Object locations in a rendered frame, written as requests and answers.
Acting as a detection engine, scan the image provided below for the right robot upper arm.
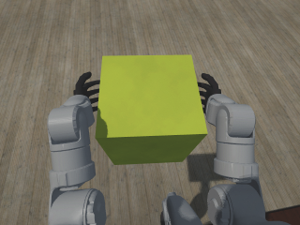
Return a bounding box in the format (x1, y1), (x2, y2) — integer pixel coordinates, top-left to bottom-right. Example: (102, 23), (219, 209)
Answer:
(207, 184), (291, 225)

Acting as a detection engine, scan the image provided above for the left robot upper arm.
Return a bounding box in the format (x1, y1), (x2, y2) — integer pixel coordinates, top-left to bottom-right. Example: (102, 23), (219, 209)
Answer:
(49, 188), (107, 225)

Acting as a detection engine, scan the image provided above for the robot right shin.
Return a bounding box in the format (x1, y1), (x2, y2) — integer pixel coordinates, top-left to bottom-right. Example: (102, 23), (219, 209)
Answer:
(164, 192), (176, 225)

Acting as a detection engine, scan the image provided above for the right robot hand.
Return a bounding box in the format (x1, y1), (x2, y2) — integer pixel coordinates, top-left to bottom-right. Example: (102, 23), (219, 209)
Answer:
(197, 73), (221, 113)

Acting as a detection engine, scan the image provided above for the right robot forearm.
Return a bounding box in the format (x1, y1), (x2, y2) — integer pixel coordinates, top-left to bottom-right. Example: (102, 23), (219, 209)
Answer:
(205, 94), (265, 213)

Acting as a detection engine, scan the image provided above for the left robot forearm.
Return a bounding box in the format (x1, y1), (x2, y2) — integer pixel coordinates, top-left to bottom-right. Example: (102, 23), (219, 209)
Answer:
(47, 95), (96, 225)

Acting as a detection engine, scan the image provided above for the robot right thigh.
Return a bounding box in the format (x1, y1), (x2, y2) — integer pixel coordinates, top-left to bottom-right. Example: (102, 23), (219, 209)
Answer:
(161, 195), (203, 225)

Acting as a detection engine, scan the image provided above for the left robot hand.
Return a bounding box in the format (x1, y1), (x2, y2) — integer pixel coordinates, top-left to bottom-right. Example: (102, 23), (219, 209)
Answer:
(73, 71), (100, 112)

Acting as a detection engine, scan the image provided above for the carton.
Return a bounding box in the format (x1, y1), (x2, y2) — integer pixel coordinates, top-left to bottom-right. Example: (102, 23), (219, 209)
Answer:
(95, 54), (208, 165)

